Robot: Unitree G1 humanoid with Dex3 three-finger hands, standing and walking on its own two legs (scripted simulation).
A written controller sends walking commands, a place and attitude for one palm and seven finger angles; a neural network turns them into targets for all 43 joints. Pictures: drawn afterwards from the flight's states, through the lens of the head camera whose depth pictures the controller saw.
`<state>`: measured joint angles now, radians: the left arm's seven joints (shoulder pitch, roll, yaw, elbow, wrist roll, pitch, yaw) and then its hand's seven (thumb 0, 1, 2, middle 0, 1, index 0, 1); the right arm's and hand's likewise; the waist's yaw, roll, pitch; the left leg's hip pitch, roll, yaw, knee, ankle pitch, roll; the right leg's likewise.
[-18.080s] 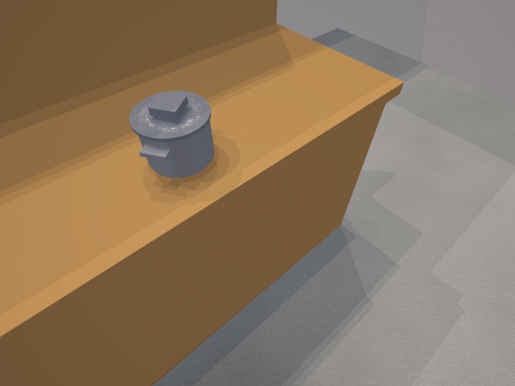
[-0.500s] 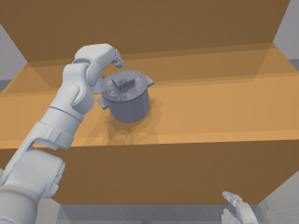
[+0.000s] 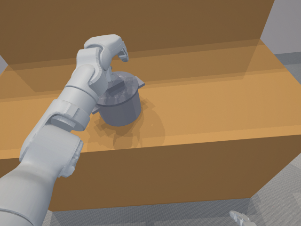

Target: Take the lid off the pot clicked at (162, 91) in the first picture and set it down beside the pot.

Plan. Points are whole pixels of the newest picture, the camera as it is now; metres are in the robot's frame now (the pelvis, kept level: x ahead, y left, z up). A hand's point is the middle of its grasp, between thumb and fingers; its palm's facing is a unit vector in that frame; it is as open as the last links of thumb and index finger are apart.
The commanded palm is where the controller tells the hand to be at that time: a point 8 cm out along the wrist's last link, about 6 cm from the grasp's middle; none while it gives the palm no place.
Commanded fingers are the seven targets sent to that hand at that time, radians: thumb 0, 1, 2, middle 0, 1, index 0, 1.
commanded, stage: move the open hand above the knob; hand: left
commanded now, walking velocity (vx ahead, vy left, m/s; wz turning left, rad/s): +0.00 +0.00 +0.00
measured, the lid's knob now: (112, 82) +0.50 +0.11 +0.12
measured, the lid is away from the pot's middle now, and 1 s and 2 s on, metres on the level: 0.00 0.00 0.00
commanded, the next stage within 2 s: lower the open fingers around the knob in 0.64 s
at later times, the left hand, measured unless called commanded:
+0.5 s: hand (107, 67) +0.47 +0.10 +0.20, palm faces -0.18 -0.05 -0.98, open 10.1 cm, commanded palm +0.44 +0.10 +0.26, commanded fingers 0.00 -0.37 1.58 -0.85 -0.08 -0.85 -0.08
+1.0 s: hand (107, 75) +0.46 +0.10 +0.18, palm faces -0.25 -0.06 -0.97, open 10.1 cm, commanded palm +0.44 +0.10 +0.24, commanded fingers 0.00 -0.37 1.58 -0.85 -0.08 -0.85 -0.08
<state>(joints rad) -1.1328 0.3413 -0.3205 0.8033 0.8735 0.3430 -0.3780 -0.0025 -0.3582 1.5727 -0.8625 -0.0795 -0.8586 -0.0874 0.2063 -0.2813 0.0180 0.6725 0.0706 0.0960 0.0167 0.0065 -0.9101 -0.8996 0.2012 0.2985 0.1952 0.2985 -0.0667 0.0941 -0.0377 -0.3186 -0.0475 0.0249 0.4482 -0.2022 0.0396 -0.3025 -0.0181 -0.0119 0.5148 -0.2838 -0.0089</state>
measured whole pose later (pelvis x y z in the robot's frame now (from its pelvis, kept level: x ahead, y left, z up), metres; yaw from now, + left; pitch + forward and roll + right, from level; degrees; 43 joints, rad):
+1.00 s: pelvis +0.00 +0.01 +0.00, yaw +1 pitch +4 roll +1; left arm -1.11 0.31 -0.37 0.78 0.85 0.37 -0.38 0.00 -0.36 1.57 -0.86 -0.08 -0.86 -0.09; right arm 0.18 -0.27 0.03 0.67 0.07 0.11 0.02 0.01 -0.91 -0.90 0.20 0.30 0.20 0.30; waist -0.05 0.08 -0.04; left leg -0.32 -0.06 0.01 0.45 -0.20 0.05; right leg -0.29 -0.03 -0.03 0.50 -0.28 0.00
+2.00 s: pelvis +0.01 +0.01 +0.00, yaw +0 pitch +4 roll +1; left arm -1.01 0.31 -0.36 0.76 0.85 0.36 -0.35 0.00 -0.17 1.27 -0.72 -0.33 -0.73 -0.34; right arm 0.19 -0.27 0.01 0.67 0.07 0.12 0.03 0.01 -0.91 -0.90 0.20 0.30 0.20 0.30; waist -0.05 0.09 -0.04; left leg -0.31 -0.05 0.02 0.46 -0.22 0.05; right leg -0.28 -0.02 -0.02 0.50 -0.29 0.00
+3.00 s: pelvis +0.01 +0.00 +0.00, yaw +0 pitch +4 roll +1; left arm -1.02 0.30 -0.35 0.78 0.85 0.37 -0.35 -0.01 0.05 1.07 -0.57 -0.73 -0.62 -0.78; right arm 0.17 -0.27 0.02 0.67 0.08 0.13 0.02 0.01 -0.91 -0.90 0.20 0.30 0.20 0.30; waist -0.05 0.08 -0.04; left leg -0.32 -0.04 0.02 0.46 -0.22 0.04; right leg -0.28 -0.01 -0.02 0.50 -0.29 -0.01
